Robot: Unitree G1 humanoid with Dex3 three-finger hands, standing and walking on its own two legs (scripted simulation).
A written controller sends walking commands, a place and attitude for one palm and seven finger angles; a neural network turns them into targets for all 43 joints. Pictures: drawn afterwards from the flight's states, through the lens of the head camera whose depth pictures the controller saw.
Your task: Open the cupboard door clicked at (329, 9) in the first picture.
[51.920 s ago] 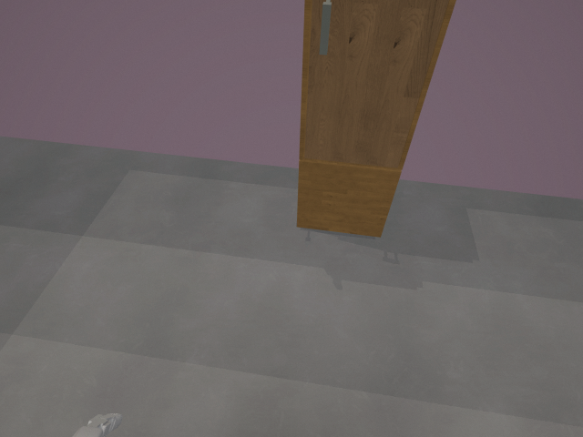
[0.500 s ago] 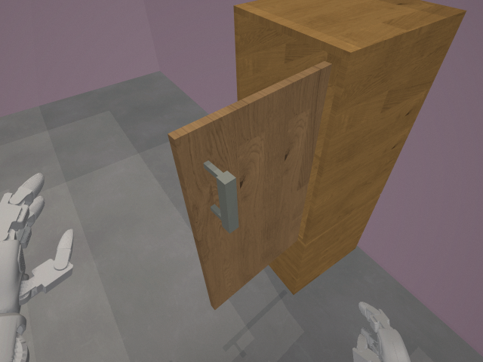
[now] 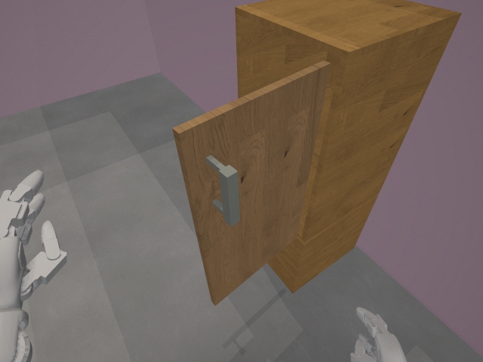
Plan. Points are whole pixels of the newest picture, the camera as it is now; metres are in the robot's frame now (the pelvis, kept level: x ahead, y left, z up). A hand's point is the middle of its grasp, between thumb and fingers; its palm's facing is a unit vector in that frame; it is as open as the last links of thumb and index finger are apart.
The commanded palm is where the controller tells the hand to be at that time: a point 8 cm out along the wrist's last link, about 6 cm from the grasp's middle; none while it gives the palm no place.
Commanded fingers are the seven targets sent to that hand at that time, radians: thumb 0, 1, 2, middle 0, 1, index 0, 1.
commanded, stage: step back with the hand held close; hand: left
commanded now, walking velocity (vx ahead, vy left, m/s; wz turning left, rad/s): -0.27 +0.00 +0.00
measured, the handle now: (222, 191) +0.36 +0.09 +0.12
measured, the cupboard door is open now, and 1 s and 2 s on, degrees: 96 96 96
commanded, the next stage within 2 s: stop stepping back and stand still in 1.04 s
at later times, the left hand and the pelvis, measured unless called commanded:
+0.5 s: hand (24, 288) +0.14 +0.28 +0.16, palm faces +0.42 -0.74 -0.52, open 7.4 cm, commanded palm +0.08 +0.32 +0.17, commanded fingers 0.00 0.90 0.90 -0.20 -0.30 -0.20 -0.30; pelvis -0.06 +0.02 -0.02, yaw +1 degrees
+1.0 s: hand out of the picture +0.03 +0.27 +0.17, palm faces +0.41 -0.76 -0.51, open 7.4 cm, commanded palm -0.02 +0.30 +0.17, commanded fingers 0.00 0.90 0.90 -0.20 -0.30 -0.20 -0.30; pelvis -0.17 +0.00 -0.01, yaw -1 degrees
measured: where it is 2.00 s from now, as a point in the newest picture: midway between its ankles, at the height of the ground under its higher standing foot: outside the picture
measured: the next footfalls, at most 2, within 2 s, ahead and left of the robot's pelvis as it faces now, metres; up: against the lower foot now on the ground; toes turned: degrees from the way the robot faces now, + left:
right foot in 1.08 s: -0.21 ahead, -0.12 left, +0.00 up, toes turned -3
left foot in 1.34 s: -0.29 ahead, +0.11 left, +0.00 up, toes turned +3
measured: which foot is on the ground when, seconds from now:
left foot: down 0.00-1.00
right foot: down 0.00-0.82, up 0.84-1.00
